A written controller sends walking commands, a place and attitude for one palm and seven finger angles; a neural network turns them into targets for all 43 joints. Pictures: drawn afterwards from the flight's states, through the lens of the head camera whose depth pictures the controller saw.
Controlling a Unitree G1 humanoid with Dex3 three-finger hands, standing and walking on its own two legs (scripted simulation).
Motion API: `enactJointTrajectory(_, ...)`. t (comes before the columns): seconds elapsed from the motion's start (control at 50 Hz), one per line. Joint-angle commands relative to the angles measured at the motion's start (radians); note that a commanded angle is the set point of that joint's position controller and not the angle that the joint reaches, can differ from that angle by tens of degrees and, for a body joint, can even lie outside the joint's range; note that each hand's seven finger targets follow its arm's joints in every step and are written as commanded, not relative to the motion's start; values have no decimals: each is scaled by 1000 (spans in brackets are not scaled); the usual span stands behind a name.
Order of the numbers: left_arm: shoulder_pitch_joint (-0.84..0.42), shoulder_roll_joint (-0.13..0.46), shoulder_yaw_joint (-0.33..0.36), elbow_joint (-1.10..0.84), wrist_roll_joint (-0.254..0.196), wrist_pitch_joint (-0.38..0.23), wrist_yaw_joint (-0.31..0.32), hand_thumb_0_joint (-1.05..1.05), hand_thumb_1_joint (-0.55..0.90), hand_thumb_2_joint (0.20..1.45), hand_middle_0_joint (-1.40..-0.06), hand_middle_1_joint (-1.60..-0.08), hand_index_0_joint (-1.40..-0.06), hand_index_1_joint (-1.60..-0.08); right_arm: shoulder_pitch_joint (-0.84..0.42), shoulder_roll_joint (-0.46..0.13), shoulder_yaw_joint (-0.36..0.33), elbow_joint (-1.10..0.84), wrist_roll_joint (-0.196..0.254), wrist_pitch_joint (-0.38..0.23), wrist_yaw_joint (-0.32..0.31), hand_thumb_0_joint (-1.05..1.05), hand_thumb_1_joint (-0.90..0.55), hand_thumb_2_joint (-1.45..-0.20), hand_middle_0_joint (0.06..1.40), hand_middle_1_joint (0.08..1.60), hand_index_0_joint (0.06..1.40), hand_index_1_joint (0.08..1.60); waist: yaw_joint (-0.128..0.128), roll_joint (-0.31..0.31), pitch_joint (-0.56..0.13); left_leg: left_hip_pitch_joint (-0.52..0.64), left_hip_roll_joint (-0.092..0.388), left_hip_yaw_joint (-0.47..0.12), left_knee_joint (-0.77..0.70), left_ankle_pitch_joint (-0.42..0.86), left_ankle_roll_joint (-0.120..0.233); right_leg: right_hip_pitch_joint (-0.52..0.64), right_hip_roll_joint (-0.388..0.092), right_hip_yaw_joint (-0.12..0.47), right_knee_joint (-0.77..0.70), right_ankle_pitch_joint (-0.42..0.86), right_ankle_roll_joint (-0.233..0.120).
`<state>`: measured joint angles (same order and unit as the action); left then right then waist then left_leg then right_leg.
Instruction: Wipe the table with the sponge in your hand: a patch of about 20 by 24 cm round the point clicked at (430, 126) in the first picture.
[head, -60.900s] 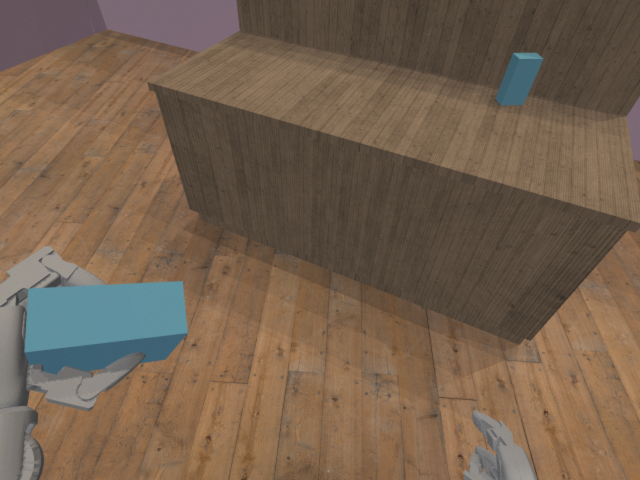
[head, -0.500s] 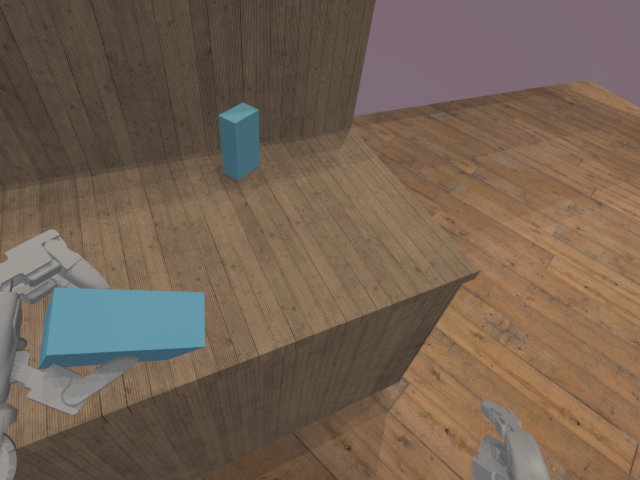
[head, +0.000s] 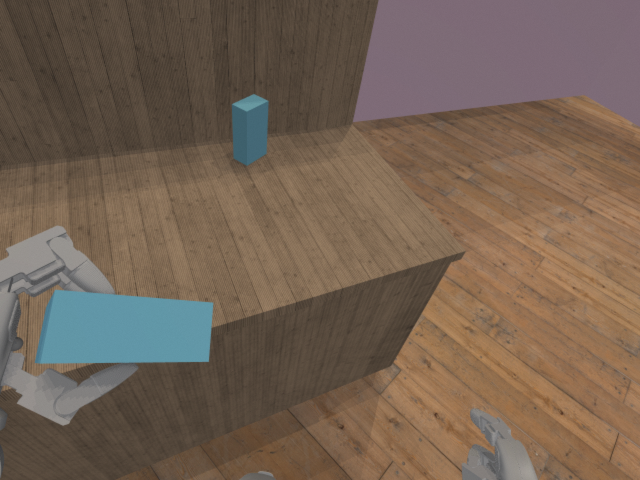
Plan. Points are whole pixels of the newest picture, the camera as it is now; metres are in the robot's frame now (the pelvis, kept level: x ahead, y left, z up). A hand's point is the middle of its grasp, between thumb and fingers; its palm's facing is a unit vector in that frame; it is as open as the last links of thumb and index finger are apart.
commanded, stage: step back with the hand held close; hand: left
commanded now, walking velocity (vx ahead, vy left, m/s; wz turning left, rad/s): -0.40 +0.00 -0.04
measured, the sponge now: (145, 333) +0.21 +0.20 +0.15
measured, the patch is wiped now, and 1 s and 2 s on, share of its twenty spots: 1.00 1.00 1.00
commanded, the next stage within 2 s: stop stepping back and stand still in 0.16 s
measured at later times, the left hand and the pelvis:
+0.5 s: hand out of the picture +0.03 +0.28 +0.18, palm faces +0.39 -0.85 -0.34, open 9.4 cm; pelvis -0.17 +0.02 +0.01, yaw +0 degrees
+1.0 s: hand out of the picture -0.11 +0.24 +0.18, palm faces +0.39 -0.86 -0.34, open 9.4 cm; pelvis -0.31 +0.00 -0.02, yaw +0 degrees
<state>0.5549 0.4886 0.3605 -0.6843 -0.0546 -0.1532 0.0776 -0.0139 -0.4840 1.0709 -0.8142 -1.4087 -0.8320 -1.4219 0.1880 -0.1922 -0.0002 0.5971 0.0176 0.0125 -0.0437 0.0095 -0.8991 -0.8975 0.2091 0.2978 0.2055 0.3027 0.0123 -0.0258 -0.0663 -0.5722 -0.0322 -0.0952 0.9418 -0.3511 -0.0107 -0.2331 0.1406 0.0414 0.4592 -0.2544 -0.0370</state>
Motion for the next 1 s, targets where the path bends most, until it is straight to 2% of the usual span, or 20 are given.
enactJointTrajectory(0.0, -258, 63, 59, 20, -4, -14, 32, 0, 100, 1300, -1200, -1600, -1200, -1600, -133, -118, -14, -164, -14, -19, -21, 0, -900, -900, 200, 300, 200, 300, -35, -25, 44, 138, 94, -14, 70, -86, -2, -256, -383, 160, -102, 643, -119)
enactJointTrajectory(0.06, -367, 68, 5, 1, -1, -20, 36, 0, 100, 1300, -1200, -1600, -1200, -1600, -132, -162, -22, -157, 0, -20, -43, 0, -900, -900, 200, 300, 200, 300, -42, 77, -6, 217, 76, 49, -384, 115, 9, -148, -299, 118, 51, 647, -56)
enactJointTrajectory(0.1, -299, 67, 19, -113, 3, -26, 42, 0, 100, 1300, -1200, -1600, -1200, -1600, -114, -192, -43, -179, -6, -45, -41, 0, -900, -900, 200, 300, 200, 300, -18, 275, -125, 390, 272, -148, -493, 660, 84, -212, -143, 41, 240, 183, 20)
enactJointTrajectory(0.12, -278, 69, 32, -169, 14, -28, 47, 0, 100, 1300, -1200, -1600, -1200, -1600, -85, -173, -53, -183, -4, -64, -22, 0, -900, -900, 200, 300, 200, 300, -14, 260, -185, 499, 337, -183, -481, 811, 119, -314, -112, 60, 342, -88, 26)
enactJointTrajectory(0.18, -126, 126, 98, -385, 6, -30, 35, 0, 100, 1300, -1200, -1600, -1200, -1600, -73, -165, -47, -193, -31, -110, 12, 0, -900, -900, 200, 300, 200, 300, -1, 250, -302, 592, 318, -198, -464, 996, 106, -381, -90, 61, 536, -252, 44)
enactJointTrajectory(0.24, -137, 91, 101, -358, 7, 13, 59, 0, 100, 1300, -1200, -1600, -1200, -1600, -70, -158, -52, -151, -14, -127, 24, 0, -900, -900, 200, 300, 200, 300, -11, 184, -153, 409, 311, -110, -545, 747, 115, -305, -92, 42, 528, -141, 59)
enactJointTrajectory(0.34, -111, 65, 104, -129, 14, 48, 76, 0, 100, 1300, -1200, -1600, -1200, -1600, -69, -155, -41, -139, 2, -143, 1, 0, -900, -900, 200, 300, 200, 300, -38, 283, -49, 206, 256, -150, -746, -385, 79, -179, -62, -54, 398, -136, 56)
enactJointTrajectory(0.48, -183, 20, 12, -8, 15, 53, 38, 0, 100, 1300, -1200, -1600, -1200, -1600, -93, -134, -6, -129, -4, -132, -9, 0, -900, -900, 200, 300, 200, 300, -13, 124, -96, 234, 92, 36, -493, -235, -10, 93, -52, -138, -161, 10, -20)
enactJointTrajectory(0.54, -330, 52, 4, -93, 10, 16, 33, 0, 100, 1300, -1200, -1600, -1200, -1600, -119, -147, -25, -123, 11, -124, -5, 0, -900, -900, 200, 300, 200, 300, -26, -223, -78, 121, 13, 70, 346, -69, 17, -103, -410, 158, -284, 232, -197)
enactJointTrajectory(0.56, -357, 20, -19, -36, 7, 4, 23, 0, 100, 1300, -1200, -1600, -1200, -1600, -97, -153, -33, -118, 24, -132, -3, 0, -900, -900, 200, 300, 200, 300, -42, -268, -36, 67, 45, 10, 422, -21, 19, -186, -417, 156, -259, 136, -181)
enactJointTrajectory(0.62, -414, 72, 20, -2, 18, -19, 18, 0, 100, 1300, -1200, -1600, -1200, -1600, -84, -161, -41, -126, 28, -98, 4, 0, -900, -900, 200, 300, 200, 300, -68, -12, 101, 101, 130, -32, 392, -15, 47, -463, -444, 159, -247, -90, -185)
enactJointTrajectory(0.68, -437, 87, 17, -29, 22, -15, 35, 0, 100, 1300, -1200, -1600, -1200, -1600, -96, -142, -18, -132, 28, -98, -7, 0, -900, -900, 200, 300, 200, 300, -41, 125, 113, 198, 119, 60, 48, -97, 71, -537, -376, 52, -118, -193, -147)
enactJointTrajectory(0.72, -380, 96, 62, -47, 7, -19, 50, 0, 100, 1300, -1200, -1600, -1200, -1600, -58, -143, -9, -139, 28, -123, -25, 0, -900, -900, 200, 300, 200, 300, -33, 163, -34, 316, 73, 115, -259, -154, 84, -432, -253, -9, 62, -272, -103)
enactJointTrajectory(0.76, -328, 87, 86, -127, 4, -23, 66, 0, 100, 1300, -1200, -1600, -1200, -1600, -28, -174, -17, -177, 16, -144, -30, 0, -900, -900, 200, 300, 200, 300, -43, 531, -88, 375, 303, -340, -648, -409, 189, -522, -57, -132, 619, -296, 4)
enactJointTrajectory(0.78, -269, 111, 110, -97, 14, -20, 73, 0, 100, 1300, -1200, -1600, -1200, -1600, -47, -150, -22, -192, 20, -156, -27, 0, -900, -900, 200, 300, 200, 300, -44, 451, -55, 322, 377, -442, -702, -324, 226, -594, -90, -44, 793, -267, 12)
enactJointTrajectory(0.8, -214, 113, 141, -107, 31, -26, 62, 0, 100, 1300, -1200, -1600, -1200, -1600, -52, -162, -49, -188, 19, -170, -18, 0, -900, -900, 200, 300, 200, 300, -3, 253, -175, 327, 325, -236, -587, 81, 195, -474, -125, -3, 839, -174, 25)
enactJointTrajectory(0.82, -235, 110, 109, -177, 13, -30, 55, 0, 100, 1300, -1200, -1600, -1200, -1600, 25, -136, -35, -167, 23, -166, 1, 0, -900, -900, 200, 300, 200, 300, -52, 219, -172, 381, 303, -259, -559, 63, 211, -518, -125, -37, 815, -190, 37)
enactJointTrajectory(0.86, -229, 52, 63, -96, 7, -24, 47, 0, 100, 1300, -1200, -1600, -1200, -1600, -28, -135, -15, -137, 16, -188, 13, 0, -900, -900, 200, 300, 200, 300, -44, 211, 32, 181, 342, -301, -629, -56, 227, -499, -195, 20, 681, -130, 32)
enactJointTrajectory(0.94, -264, 46, 59, 95, 9, -7, 46, 0, 100, 1300, -1200, -1600, -1200, -1600, -52, -174, -15, -120, 5, -204, -10, 0, -900, -900, 200, 300, 200, 300, -6, 130, 67, -61, 279, -98, -555, -269, 148, -55, -159, -69, 299, -103, 33)
enactJointTrajectory(0.98, -263, 44, 53, 139, 20, 3, 43, 0, 100, 1300, -1200, -1600, -1200, -1600, -60, -178, -18, -121, 2, -191, -19, 0, -900, -900, 200, 300, 200, 300, 14, 12, 28, -112, 126, 67, -210, -289, 102, 102, -115, -135, 95, -54, 19)
